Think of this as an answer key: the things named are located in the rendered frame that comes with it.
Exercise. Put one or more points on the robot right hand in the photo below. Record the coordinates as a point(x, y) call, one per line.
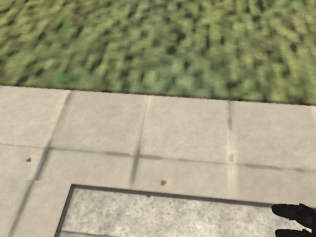
point(302, 214)

